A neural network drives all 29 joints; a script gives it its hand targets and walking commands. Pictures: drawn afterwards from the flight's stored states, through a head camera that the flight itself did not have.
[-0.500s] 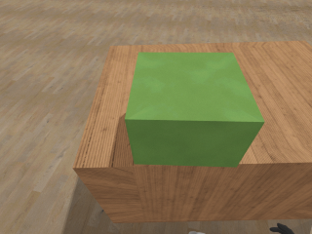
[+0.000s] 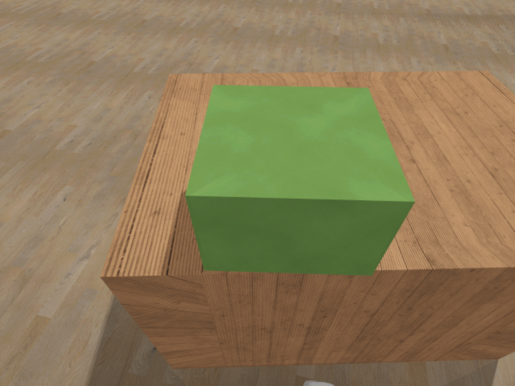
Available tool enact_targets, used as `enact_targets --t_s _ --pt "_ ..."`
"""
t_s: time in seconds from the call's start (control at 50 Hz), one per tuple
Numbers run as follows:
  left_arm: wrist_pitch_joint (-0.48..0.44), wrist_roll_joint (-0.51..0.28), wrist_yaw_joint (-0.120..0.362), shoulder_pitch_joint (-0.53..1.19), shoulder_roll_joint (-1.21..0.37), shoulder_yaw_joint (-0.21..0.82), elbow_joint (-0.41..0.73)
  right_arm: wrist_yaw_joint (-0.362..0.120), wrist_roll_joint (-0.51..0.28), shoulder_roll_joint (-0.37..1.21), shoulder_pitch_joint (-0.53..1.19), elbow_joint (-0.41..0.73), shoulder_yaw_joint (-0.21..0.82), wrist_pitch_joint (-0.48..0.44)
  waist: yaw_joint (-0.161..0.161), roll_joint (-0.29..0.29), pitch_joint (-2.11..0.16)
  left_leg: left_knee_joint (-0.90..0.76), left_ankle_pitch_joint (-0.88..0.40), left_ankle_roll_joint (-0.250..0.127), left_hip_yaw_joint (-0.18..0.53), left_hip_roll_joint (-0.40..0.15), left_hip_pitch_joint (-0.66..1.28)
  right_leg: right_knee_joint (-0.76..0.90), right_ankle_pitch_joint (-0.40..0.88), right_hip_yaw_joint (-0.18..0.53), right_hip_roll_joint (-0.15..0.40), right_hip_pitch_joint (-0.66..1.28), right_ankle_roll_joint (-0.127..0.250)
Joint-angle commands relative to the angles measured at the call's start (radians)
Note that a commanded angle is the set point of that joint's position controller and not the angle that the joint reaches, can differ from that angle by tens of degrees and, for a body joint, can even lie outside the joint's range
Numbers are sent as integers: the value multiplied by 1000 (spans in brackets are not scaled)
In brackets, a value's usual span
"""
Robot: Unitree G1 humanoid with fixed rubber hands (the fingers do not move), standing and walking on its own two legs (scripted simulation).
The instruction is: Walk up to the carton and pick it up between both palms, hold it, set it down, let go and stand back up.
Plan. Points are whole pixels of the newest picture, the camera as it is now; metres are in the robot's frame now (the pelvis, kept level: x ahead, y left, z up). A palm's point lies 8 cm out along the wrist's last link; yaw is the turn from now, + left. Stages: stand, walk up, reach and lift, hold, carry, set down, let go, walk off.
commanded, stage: walk up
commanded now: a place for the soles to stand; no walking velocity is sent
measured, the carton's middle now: (289, 176) +0.49 -0.03 +0.05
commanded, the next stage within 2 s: reach and lift in 1.24 s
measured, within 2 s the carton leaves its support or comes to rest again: neither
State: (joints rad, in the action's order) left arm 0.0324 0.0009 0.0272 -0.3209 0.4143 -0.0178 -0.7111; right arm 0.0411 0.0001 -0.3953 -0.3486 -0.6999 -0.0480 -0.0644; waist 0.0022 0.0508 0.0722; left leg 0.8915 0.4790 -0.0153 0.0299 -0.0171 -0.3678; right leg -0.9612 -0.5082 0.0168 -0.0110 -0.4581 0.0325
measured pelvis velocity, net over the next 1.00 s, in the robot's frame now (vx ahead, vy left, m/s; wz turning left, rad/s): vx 0.01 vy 0.01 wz -0.03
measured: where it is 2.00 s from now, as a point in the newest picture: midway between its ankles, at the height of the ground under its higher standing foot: outside the picture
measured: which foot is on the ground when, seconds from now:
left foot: down 0.00-0.10, up 0.12-0.36, down 0.38-1.00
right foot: down 0.00-1.00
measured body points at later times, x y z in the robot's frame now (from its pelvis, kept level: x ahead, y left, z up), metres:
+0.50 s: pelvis +0.00 +0.01 +0.00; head +0.02 +0.03 +0.45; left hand +0.09 +0.31 -0.12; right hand +0.06 -0.32 -0.08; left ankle +0.02 +0.14 -0.69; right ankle +0.03 -0.11 -0.68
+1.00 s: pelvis +0.01 +0.01 +0.00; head +0.04 +0.02 +0.45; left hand +0.11 +0.31 -0.11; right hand +0.11 -0.31 -0.08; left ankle +0.03 +0.14 -0.69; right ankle +0.05 -0.12 -0.69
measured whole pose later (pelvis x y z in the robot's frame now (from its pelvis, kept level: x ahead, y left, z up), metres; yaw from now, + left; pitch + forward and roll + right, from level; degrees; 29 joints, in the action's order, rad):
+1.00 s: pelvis +0.01 +0.01 +0.00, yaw -2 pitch -3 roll -1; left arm -0.02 0.00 0.02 -0.32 0.41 -0.02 -0.71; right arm 0.05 0.00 -0.39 -0.29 -0.70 -0.05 -0.06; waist 0.00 0.01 0.09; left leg 0.93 0.48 0.00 0.02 -0.05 -0.41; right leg -0.89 -0.41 0.02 -0.02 -0.44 0.00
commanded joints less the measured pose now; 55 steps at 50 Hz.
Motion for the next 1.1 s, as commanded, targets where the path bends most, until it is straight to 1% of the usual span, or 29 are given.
enact_targets --t_s 0.0,0.02,0.06,0.1,0.18,0.28,0.32,0.36,0.38,0.4,0.42,0.46,0.48,0.54,0.56,0.58,0.6,0.64,0.68,0.72,0.74,0.78,0.84,0.86,0.9,0.96,1.0,1.02,1.08 --pt "-54 41 4 -17 220 -111 26 43 20 -318 60 23 -88 -41 67 -100 -46 -169 -464 -164 231 -203 -33 223 278 55 44 62 26" --pt "-71 53 2 -14 249 -123 31 40 17 -280 20 34 -87 -38 39 13 -95 -29 -431 -100 88 -114 -73 308 447 194 113 135 49" --pt "-62 48 -1 24 315 -136 48 50 0 -217 33 24 -60 -15 36 137 -33 143 36 -36 -84 48 -276 524 286 533 242 182 163" --pt "-49 41 -8 -11 321 -133 29 50 2 -269 46 9 -66 3 54 70 -3 221 175 -39 -31 24 -312 614 -14 651 264 162 160" --pt "-32 49 -4 47 260 -124 68 45 15 -272 -65 -42 -80 0 37 115 -11 183 17 -39 -61 -30 -233 581 35 452 203 105 117" --pt "-29 50 4 76 290 -114 51 38 12 -258 -81 -14 -79 -16 21 207 -22 32 48 -52 -79 -20 -137 528 84 426 222 55 173" --pt "-28 32 6 134 239 -99 83 37 24 -252 -124 -58 -83 -37 -28 103 -11 -164 -98 -62 -94 0 100 402 59 307 165 -143 175" --pt "-24 39 7 146 151 -85 85 37 33 -285 -230 -99 -102 -52 -83 -45 -102 -335 -10 -86 128 -75 313 120 -15 148 58 -284 91" --pt "-28 33 3 138 103 -68 101 40 51 -362 -206 -73 -111 -51 -55 -260 -52 -520 161 -157 507 -272 244 -122 -82 42 -45 -346 36" --pt "-26 43 -6 103 199 -87 76 38 39 -436 -115 -43 -129 -48 -35 -217 -3 -535 167 -254 646 -404 159 -145 -105 80 -3 -355 1" --pt "-35 42 -10 132 226 -99 74 39 37 -422 -85 -16 -124 -47 -35 -211 41 -518 61 -316 665 -424 92 -128 -125 88 18 -321 0" --pt "-37 31 1 59 234 -111 44 41 43 -364 -34 6 -113 -46 -1 -194 33 -450 -14 -301 500 -367 71 -87 -74 68 45 -238 -7" --pt "-48 22 1 9 219 -102 20 30 44 -338 5 19 -106 -39 8 -253 46 -413 -89 -241 373 -305 -4 -3 -49 9 44 -127 -10" --pt "-69 27 -9 -113 204 -113 -13 6 32 -273 49 36 -82 -19 73 -206 -32 -178 -219 -126 135 -134 -169 322 107 -20 -20 203 7" --pt "-78 29 -16 -110 227 -113 -19 6 32 -236 48 26 -76 -11 71 -185 -58 -55 -274 -87 77 -82 -207 367 153 82 24 274 38" --pt "-87 40 -28 -138 297 -124 -18 9 12 -186 39 49 -53 -11 62 14 -96 155 -160 -31 10 4 -285 472 254 433 186 306 101" --pt "-85 28 -27 -13 301 -118 12 18 0 -186 -1 31 -51 -5 18 58 -64 145 99 -16 -27 11 -310 548 173 623 302 266 170" --pt "-73 27 -29 61 328 -112 28 18 3 -246 -18 3 -73 -14 -9 -21 -43 38 139 -39 -1 -16 -123 482 62 564 309 86 235" --pt "-59 12 -25 118 242 -87 59 19 11 -230 -66 -29 -79 -33 -68 -65 -58 -194 -89 -58 32 -31 96 330 288 281 169 -46 114" --pt "-55 16 -24 104 176 -75 50 21 24 -328 -106 -37 -104 -44 -50 -190 -94 -374 -162 -155 424 -234 197 22 268 67 29 -165 5" --pt "-47 11 -27 85 184 -81 47 21 34 -359 -45 -26 -114 -38 -26 -216 -112 -379 -194 -221 485 -324 166 6 15 16 5 -192 -7" --pt "-53 15 -24 81 208 -90 38 24 29 -342 3 -12 -98 -37 15 -185 -15 -337 -370 -258 413 -323 52 21 -53 0 9 -118 8" --pt "-79 10 -33 -16 209 -90 4 19 11 -279 87 29 -85 -30 28 -102 -114 -106 -540 -115 163 -168 27 218 492 106 70 74 58" --pt "-90 20 -32 -8 233 -91 5 17 4 -251 91 40 -76 -27 32 17 -159 -14 -468 -67 74 -97 -45 279 590 250 116 152 95" --pt "-85 13 -32 58 271 -96 24 16 -3 -236 49 -5 -62 -11 -4 7 -128 33 -141 -20 -17 8 -43 359 385 415 210 71 203" --pt "-70 21 -28 128 245 -83 22 7 3 -224 12 -15 -71 -15 -39 71 -30 -117 11 -66 45 -38 61 345 133 318 165 -122 154" --pt "-62 18 -25 123 195 -72 20 6 23 -307 21 -33 -85 -32 -43 -168 -33 -371 75 -148 327 -190 91 143 145 137 35 -175 38" --pt "-56 14 -26 126 181 -67 16 6 34 -327 35 -21 -99 -31 -19 -171 -39 -435 51 -200 452 -278 91 37 81 44 1 -174 12" --pt "-65 26 -22 30 207 -91 2 8 33 -311 122 -10 -85 -19 51 -118 -10 -356 -109 -194 324 -257 -98 112 39 36 11 39 25"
